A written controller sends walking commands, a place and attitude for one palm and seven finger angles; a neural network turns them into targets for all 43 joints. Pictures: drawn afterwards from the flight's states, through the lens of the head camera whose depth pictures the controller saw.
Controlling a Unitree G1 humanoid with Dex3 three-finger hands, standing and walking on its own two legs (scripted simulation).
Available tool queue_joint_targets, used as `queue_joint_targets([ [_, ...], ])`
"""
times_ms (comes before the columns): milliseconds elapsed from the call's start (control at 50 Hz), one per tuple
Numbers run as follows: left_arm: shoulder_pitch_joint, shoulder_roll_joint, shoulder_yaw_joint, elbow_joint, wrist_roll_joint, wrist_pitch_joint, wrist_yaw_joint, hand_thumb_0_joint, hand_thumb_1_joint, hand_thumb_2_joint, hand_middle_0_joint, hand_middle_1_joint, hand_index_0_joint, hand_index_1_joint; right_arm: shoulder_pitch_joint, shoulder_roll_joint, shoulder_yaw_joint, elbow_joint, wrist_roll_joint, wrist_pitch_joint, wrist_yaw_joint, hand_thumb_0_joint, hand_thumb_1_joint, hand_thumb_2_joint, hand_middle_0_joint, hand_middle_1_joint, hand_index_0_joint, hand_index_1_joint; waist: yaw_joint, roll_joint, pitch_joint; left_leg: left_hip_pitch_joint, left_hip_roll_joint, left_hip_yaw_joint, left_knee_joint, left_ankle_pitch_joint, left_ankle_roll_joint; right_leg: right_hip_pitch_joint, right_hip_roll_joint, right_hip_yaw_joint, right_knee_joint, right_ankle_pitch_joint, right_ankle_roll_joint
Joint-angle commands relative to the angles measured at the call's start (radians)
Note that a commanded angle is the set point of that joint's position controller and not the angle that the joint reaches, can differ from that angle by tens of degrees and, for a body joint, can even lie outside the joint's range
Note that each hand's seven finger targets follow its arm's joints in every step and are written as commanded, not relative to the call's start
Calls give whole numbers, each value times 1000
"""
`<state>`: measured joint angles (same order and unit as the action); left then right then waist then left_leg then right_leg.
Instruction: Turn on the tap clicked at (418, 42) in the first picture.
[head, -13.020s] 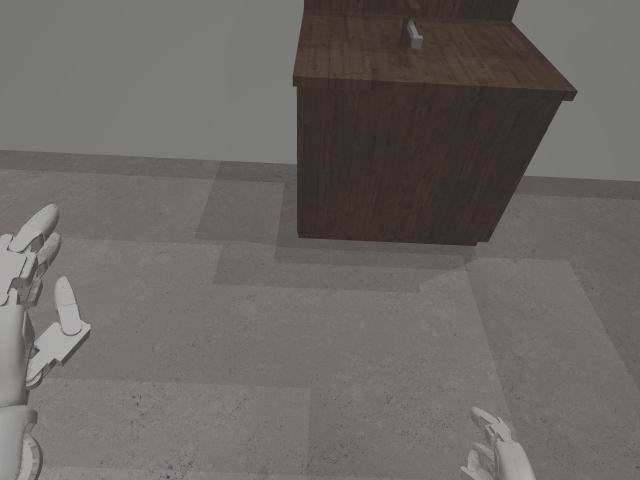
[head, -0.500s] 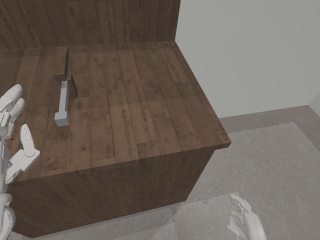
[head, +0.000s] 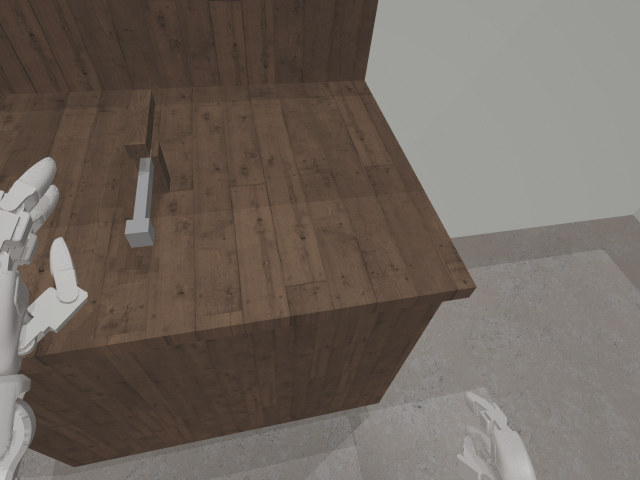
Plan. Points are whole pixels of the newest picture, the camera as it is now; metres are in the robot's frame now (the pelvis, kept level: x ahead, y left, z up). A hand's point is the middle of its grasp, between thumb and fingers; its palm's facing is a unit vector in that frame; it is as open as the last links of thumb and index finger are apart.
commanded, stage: turn the palm inward beside the body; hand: left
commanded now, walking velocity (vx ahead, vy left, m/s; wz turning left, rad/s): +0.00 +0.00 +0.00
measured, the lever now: (140, 232) +0.38 +0.28 +0.07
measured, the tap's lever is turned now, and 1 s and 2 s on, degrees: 0 0 0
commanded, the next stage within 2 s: none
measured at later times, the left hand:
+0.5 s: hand (85, 334) +0.20 +0.24 +0.15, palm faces +0.53 -0.79 -0.31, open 7.4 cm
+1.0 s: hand (126, 341) +0.21 +0.21 +0.13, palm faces +0.44 -0.86 -0.26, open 7.4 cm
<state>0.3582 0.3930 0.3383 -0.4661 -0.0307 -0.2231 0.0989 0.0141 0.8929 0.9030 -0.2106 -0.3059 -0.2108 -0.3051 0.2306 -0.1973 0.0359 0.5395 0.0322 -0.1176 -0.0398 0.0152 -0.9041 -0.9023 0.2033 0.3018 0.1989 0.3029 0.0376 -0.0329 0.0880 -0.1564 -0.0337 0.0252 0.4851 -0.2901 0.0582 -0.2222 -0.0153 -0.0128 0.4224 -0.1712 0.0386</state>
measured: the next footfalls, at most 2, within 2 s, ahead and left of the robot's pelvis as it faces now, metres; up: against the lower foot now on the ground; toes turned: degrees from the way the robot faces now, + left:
none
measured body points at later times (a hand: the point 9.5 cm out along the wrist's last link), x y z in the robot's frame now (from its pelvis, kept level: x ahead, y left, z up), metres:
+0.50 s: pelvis -0.02 -0.06 -0.02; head -0.02 -0.08 +0.43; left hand +0.17 +0.27 +0.17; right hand +0.19 -0.28 -0.10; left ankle -0.02 +0.07 -0.74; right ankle +0.04 -0.14 -0.74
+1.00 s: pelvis +0.02 -0.05 -0.02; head +0.03 -0.06 +0.43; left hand +0.18 +0.25 +0.14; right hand +0.22 -0.27 -0.10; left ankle -0.02 +0.08 -0.74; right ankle +0.04 -0.14 -0.74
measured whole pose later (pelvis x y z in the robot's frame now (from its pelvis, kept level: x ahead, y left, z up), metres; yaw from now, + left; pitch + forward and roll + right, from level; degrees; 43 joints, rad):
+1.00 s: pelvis +0.02 -0.05 -0.02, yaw +4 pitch +3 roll +0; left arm 0.46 0.30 0.30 -0.42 -0.19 -0.08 0.05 0.01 0.90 0.90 -0.21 -0.31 -0.21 -0.30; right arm 0.23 -0.25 0.00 0.65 0.03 -0.24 -0.08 0.02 -0.91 -0.90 0.20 0.30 0.20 0.30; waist 0.07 0.04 -0.06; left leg -0.35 -0.02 -0.06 0.71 -0.41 0.00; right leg -0.42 0.00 -0.07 0.70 -0.35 -0.04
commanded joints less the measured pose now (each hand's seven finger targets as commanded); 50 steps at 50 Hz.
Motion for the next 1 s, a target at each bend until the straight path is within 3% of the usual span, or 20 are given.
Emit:
queue_joint_targets([
  [0, -407, 261, 150, 148, -43, 100, -40, 0, 900, 900, -200, -300, -200, -300, -55, -187, -75, -105, -59, -54, 17, 0, -900, -900, 200, 300, 200, 300, 16, 192, -270, -6, 48, -103, -50, 704, -163, 17, 45, -84, 88, 102, -102],
  [20, -466, 206, 183, 13, -105, 141, -88, 0, 900, 900, -200, -300, -200, -300, -53, -220, -91, -67, -56, -63, 33, 0, -900, -900, 200, 300, 200, 300, 22, 189, -356, 139, 62, -87, 6, 811, -168, -8, 50, -58, 82, 200, -83],
  [40, -320, 174, 167, 43, -150, 196, -128, 0, 900, 900, -200, -300, -200, -300, -48, -210, -97, -46, -45, -68, 31, 0, -900, -900, 200, 300, 200, 300, 46, 168, -376, 171, 69, -79, -3, 871, -167, 19, 43, -58, 88, 195, -79],
  [60, -180, 32, 63, 68, -170, 256, -164, 0, 900, 900, -200, -300, -200, -300, -111, -187, -71, -64, -16, -69, 55, 0, -900, -900, 200, 300, 200, 300, 51, 145, -326, 159, 75, -75, -27, 830, -171, -8, 55, -65, 94, 135, -75],
  [80, -155, 49, 34, -3, -142, 275, -178, 0, 900, 900, -200, -300, -200, -300, -120, -210, -70, -69, -21, -71, 63, 0, -900, -900, 200, 300, 200, 300, 62, 96, -270, 92, 76, -70, -24, 761, -142, -10, 41, -81, 90, 181, -70],
  [120, -153, 94, 27, -43, -82, 279, -166, 0, 900, 900, -200, -300, -200, -300, -163, -209, -68, -88, -17, -56, 67, 0, -900, -900, 200, 300, 200, 300, 31, 44, -182, -29, 59, -66, -26, 493, -95, -44, 43, -96, 95, 143, -65],
  [200, -196, 213, 185, -130, -87, 117, -65, 0, 900, 900, -200, -300, -200, -300, -203, -182, -68, -103, -34, -52, 35, 0, -900, -900, 200, 300, 200, 300, 26, 4, -222, -131, 28, -73, -30, 76, -66, -77, 51, -74, 128, -67, -64],
  [260, -290, 306, 270, -178, -87, 4, 18, 0, 900, 900, -200, -300, -200, -300, -203, -159, -62, -78, -29, -59, 10, 0, -900, -900, 200, 300, 200, 300, 39, 143, -247, -171, 16, -58, -10, -93, -53, -100, 41, -36, 132, -193, -62],
  [280, -321, 241, 199, -162, -71, -12, 38, 0, 900, 900, -200, -300, -200, -300, -191, -140, -59, -77, -36, -68, 8, 0, -900, -900, 200, 300, 200, 300, 31, 192, -258, -185, 7, -57, 4, -92, -51, -99, 30, -34, 131, -198, -68],
  [300, -275, 206, 180, -88, -70, -9, 50, 0, 900, 900, -200, -300, -200, -300, -181, -139, -57, -58, -33, -74, 4, 0, -900, -900, 200, 300, 200, 300, 19, 173, -220, -198, 10, -56, 20, -114, -45, -123, 28, -31, 129, -210, -66],
  [380, -328, 212, 123, 27, -81, 58, 1, 0, 900, 900, -200, -300, -200, -300, -192, -165, -54, -38, -16, -75, -22, 0, -900, -900, 200, 300, 200, 300, -9, 80, -188, -260, 2, -42, 75, -163, -25, -123, -12, 28, 59, -333, -50],
  [460, -359, 230, 96, 46, -99, 136, -50, 0, 900, 900, -200, -300, -200, -300, -227, -156, -56, -27, 3, -80, -50, 0, -900, -900, 200, 300, 200, 300, 2, 83, -174, -288, 16, -37, 149, -124, -38, -85, -72, 164, -20, -482, -46],
  [540, -272, 234, 146, 5, -136, 134, -54, 0, 900, 900, -200, -300, -200, -300, -224, -154, -72, -27, 2, -83, -49, 0, -900, -900, 200, 300, 200, 300, 32, -18, -210, -348, 40, -72, 174, -105, -57, -25, -129, 224, -18, -450, -10],
  [560, -231, 269, 195, 7, -136, 129, -43, 0, 900, 900, -200, -300, -200, -300, -228, -148, -72, -19, 9, -84, -46, 0, -900, -900, 200, 300, 200, 300, 48, 10, -209, -340, 39, -68, 175, -97, -58, -22, -122, 220, -12, -439, -12],
  [580, -223, 222, 165, -29, -146, 120, -40, 0, 900, 900, -200, -300, -200, -300, -223, -141, -74, -30, 6, -85, -42, 0, -900, -900, 200, 300, 200, 300, 40, 5, -226, -342, 40, -71, 169, -90, -57, -17, -126, 208, 2, -403, -9],
  [660, -90, 226, 222, -43, -161, 104, -12, 0, 900, 900, -200, -300, -200, -300, -198, -148, -81, -22, 5, -95, -39, 0, -900, -900, 200, 300, 200, 300, 52, -8, -263, -324, 42, -67, 169, 4, -50, 6, -107, 164, 60, -193, -6],
  [740, -29, 139, 147, -103, -169, 92, -26, 0, 900, 900, -200, -300, -200, -300, -132, -161, -84, -39, 2, -121, -39, 0, -900, -900, 200, 300, 200, 300, 29, 16, -314, -249, 25, -42, 160, 178, -27, -10, -45, 32, 152, 103, -23],
  [860, -11, 109, 99, -174, -150, 58, -34, 0, 900, 900, -200, -300, -200, -300, -102, -166, -75, -39, 2, -174, -47, 0, -900, -900, 200, 300, 200, 300, 26, 101, -299, -182, 21, -55, 147, 274, -28, -68, -8, -44, 203, 144, -49],
  [920, 37, 86, 90, -176, -157, 57, -27, 0, 900, 900, -200, -300, -200, -300, -82, -165, -79, -45, -2, -187, -45, 0, -900, -900, 200, 300, 200, 300, 34, 53, -319, -185, 26, -64, 146, 310, -36, -54, -8, -55, 208, 165, -52],
  [980, 48, 59, 64, -200, -148, 73, -16, 0, 900, 900, -200, -300, -200, -300, -87, -155, -71, -49, 0, -189, -42, 0, -900, -900, 200, 300, 200, 300, 38, 96, -308, -177, 28, -67, 138, 331, -50, -64, -8, -61, 210, 146, -58],
])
